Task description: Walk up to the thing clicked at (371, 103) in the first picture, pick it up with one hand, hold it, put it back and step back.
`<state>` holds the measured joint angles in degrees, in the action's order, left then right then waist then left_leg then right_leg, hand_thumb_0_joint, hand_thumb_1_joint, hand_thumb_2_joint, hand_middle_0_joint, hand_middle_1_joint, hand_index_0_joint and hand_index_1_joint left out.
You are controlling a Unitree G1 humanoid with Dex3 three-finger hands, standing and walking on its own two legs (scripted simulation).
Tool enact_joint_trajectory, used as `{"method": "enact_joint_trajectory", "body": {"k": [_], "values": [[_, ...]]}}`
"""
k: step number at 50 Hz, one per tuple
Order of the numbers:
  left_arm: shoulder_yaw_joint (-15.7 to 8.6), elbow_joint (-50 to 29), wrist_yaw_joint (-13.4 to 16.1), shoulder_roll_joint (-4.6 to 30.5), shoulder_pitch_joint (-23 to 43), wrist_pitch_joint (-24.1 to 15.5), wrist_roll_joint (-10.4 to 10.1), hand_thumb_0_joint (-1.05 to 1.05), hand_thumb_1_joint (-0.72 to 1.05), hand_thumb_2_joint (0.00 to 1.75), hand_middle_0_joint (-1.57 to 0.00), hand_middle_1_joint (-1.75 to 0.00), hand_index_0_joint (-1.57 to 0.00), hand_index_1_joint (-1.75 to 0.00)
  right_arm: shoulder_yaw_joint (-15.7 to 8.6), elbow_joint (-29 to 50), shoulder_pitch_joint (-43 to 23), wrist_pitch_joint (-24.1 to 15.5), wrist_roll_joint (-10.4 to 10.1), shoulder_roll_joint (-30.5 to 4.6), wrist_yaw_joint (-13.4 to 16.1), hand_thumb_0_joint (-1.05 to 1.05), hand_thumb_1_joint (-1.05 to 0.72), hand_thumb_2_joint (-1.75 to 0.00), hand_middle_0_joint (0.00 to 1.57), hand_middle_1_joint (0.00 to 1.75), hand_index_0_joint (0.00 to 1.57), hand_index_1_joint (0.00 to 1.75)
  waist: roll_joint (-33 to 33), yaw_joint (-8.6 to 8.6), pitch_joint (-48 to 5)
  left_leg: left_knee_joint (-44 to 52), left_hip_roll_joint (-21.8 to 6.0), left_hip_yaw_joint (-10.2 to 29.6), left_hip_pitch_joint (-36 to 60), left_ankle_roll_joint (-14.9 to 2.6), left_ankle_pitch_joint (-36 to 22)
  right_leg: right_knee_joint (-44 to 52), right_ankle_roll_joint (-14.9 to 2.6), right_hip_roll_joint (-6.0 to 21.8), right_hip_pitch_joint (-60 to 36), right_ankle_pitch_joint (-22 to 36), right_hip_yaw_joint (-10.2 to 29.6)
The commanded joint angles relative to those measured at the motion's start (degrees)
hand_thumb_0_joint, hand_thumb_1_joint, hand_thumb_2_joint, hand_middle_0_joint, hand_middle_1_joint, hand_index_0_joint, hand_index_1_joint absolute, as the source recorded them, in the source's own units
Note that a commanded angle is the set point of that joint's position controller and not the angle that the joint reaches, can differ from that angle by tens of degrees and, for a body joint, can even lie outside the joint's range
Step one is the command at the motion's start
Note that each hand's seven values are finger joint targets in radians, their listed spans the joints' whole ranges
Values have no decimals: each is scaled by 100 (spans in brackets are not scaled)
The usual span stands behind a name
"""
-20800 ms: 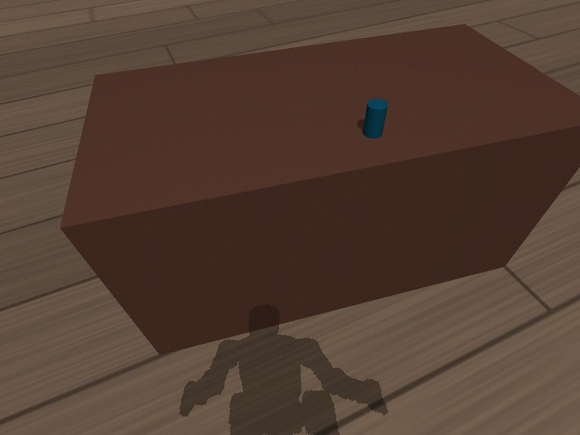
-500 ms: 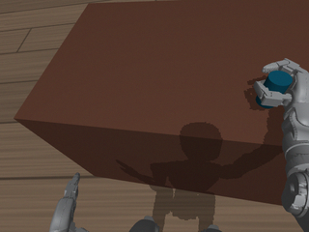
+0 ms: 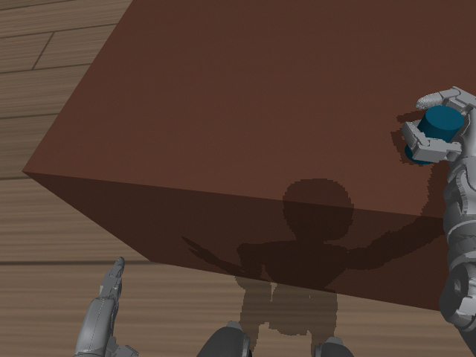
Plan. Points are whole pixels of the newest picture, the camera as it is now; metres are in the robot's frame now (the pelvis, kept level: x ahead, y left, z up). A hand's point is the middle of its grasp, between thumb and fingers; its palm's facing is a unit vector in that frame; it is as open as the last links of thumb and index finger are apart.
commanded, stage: lower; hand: right
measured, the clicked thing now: (431, 136) +0.50 -0.21 +0.05
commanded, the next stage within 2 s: loosen in 0.04 s
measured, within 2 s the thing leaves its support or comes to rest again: neither
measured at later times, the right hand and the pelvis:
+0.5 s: hand (427, 131) +0.50 -0.20 +0.06, palm faces +0.14 +0.99 +0.02, open 7.7 cm; pelvis +0.00 +0.00 -0.01, yaw +0 degrees
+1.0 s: hand (447, 116) +0.50 -0.22 +0.09, palm faces +0.18 +0.98 +0.01, open 14.8 cm; pelvis +0.00 +0.00 +0.00, yaw +0 degrees
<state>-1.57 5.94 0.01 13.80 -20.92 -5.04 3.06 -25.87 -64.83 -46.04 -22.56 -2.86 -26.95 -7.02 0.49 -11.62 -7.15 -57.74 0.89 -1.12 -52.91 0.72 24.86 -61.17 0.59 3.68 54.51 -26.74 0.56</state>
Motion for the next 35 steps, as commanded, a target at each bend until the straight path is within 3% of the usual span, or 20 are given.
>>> {"method": "enact_joint_trajectory", "body": {"k": [1, 3, 4, 5, 7, 8, 10, 12, 13, 19, 21, 25, 27, 29, 30, 33, 35], "values": [[-553, -1004, 71, 835, -141, -314, -39, 0, -56, 5, -5, -4, -4, -5, -80, 1415, -2611, -452, -90, -1294, 2, 0, -52, -135, 142, 148, 144, 148, -1017, 11, -2917, 538, 123, -11, 1106, -129, -1843, 591, -113, -177, -1996, 1887, 72], [-610, -1100, 94, 950, -54, -325, -27, 0, -56, 5, -5, -4, -4, -5, -121, 1359, -2603, -474, -87, -1365, 0, 0, -51, -135, 143, 148, 144, 148, -1027, -67, -3073, 463, 137, -59, 1113, -131, -1993, 528, -99, -140, -2123, 2142, 97], [-584, -883, 81, 921, -292, -275, -8, 0, -56, 5, -5, -4, -4, -5, -71, 987, -2347, -432, -71, -1259, 4, 0, -51, -134, 142, 147, 143, 147, -861, -42, -2619, 481, 155, -79, 986, -144, -1803, 576, -93, -159, -1829, 1932, 100], [-470, -763, 50, 772, -269, -261, -19, 0, -56, 5, -5, -4, -4, -5, -12, 1076, -2383, -443, -80, -1164, -22, 0, -52, -134, 142, 147, 143, 147, -1055, -3, -2493, 441, 129, -39, 877, -144, -1810, 544, -97, -161, -1749, 1925, 77], [-548, -1391, 71, 919, 83, -301, -28, 0, -56, 5, -5, -4, -4, -5, -118, 1483, -2663, -483, -68, -1334, 12, 0, -49, -132, 141, 146, 142, 146, -989, -43, -3234, 457, 141, -54, 1129, -144, -1889, 551, -95, -138, -2108, 2020, 122], [-587, -1242, 74, 971, -104, -268, -19, 0, -55, 5, -6, -5, -5, -5, -189, 1488, -2608, -484, -46, -1549, 8, 0, -46, -131, 143, 146, 145, 146, -1124, 26, -3197, 454, 128, -53, 1218, -142, -1904, 559, -83, -144, -2080, 2024, 84], [-616, -1066, 54, 946, -386, -195, -25, 0, -52, 3, -5, -5, -6, -4, -122, 1199, -2314, -417, -71, -1308, -28, 0, -38, -115, 135, 130, 135, 130, -986, -42, -2829, 442, 152, -94, 1069, -143, -1930, 580, -79, -150, -1960, 2120, 112], [-586, -1106, 44, 891, -258, -203, -27, 0, -52, 3, -5, -5, -6, -4, -101, 1398, -2584, -428, -67, -1287, -32, 0, -31, -99, 131, 118, 130, 118, -1104, -59, -2930, 396, 138, -64, 1023, -140, -2074, 506, -84, -158, -2058, 2367, 96], [-626, -1253, 50, 961, -130, -207, -32, 0, -52, 3, -5, -5, -6, -4, -193, 1309, -2400, -412, -53, -1411, -14, 0, -26, -92, 130, 114, 129, 114, -964, -26, -3048, 409, 135, -56, 1139, -130, -2106, 468, -106, -151, -2031, 2309, 88], [-590, -1254, 38, 894, -112, -181, -48, 0, -52, 3, -5, -5, -6, -4, -200, 1214, -2479, -398, -33, -1427, -33, 0, 12, -55, 116, 86, 116, 86, -767, -67, -2854, 476, 121, -21, 1174, -113, -1839, 482, -141, -171, -1694, 1761, 65], [-551, -1231, 38, 888, -172, -166, -43, 0, -55, 5, -5, -5, -5, -4, -101, 1234, -2509, -396, -40, -1310, -54, 0, 17, -55, 105, 81, 105, 81, -913, -62, -2800, 461, 126, -38, 1073, -138, -1695, 561, -115, -160, -1745, 1662, 73], [-550, -1211, 47, 887, -207, -155, -35, 0, -55, 5, -5, -5, -5, -5, -214, 1208, -2570, -394, -16, -1531, -30, 0, 24, -42, 92, 67, 91, 67, -950, -26, -2815, 484, 121, -3, 1112, -126, -1686, 517, -125, -185, -1714, 1620, 46], [-585, -1198, 46, 914, -266, -157, -23, 0, -55, 6, -5, -5, -5, -5, -115, 1154, -2469, -382, -48, -1285, -56, 0, 29, -39, 82, 61, 82, 61, -999, -112, -2800, 412, 135, -53, 981, -142, -1739, 522, -103, -159, -1783, 1782, 95], [-549, -1231, 48, 888, -224, -152, -14, 0, -56, 6, -5, -5, -5, -6, -183, 1301, -2638, -398, -2, -1492, -25, 0, 32, -34, 74, 54, 73, 54, -1014, -13, -2937, 420, 137, -37, 1036, -138, -1769, 506, -102, -173, -1877, 1823, 70], [-616, -1228, 49, 948, -234, -151, -2, 0, -56, 6, -5, -5, -4, -6, -166, 1133, -2563, -391, -13, -1392, -33, 0, 33, -34, 71, 53, 70, 53, -985, -80, -2860, 397, 152, -66, 963, -151, -1772, 511, -87, -165, -1850, 1906, 95], [-570, -1268, 39, 918, -224, -135, -18, 0, -57, 6, -5, -5, -4, -6, -209, 1182, -2566, -390, -6, -1495, -30, 0, 33, -31, 61, 47, 61, 47, -972, -19, -2794, 437, 137, -45, 1045, -145, -1703, 522, -104, -177, -1730, 1743, 78], [-588, -1340, 50, 935, -138, -147, -28, 0, -56, 6, -5, -5, -4, -6, -232, 1194, -2596, -382, -16, -1472, -31, 0, 31, -32, 55, 45, 55, 45, -902, -69, -2887, 441, 131, -25, 1093, -133, -1692, 496, -125, -168, -1690, 1656, 75]]}}
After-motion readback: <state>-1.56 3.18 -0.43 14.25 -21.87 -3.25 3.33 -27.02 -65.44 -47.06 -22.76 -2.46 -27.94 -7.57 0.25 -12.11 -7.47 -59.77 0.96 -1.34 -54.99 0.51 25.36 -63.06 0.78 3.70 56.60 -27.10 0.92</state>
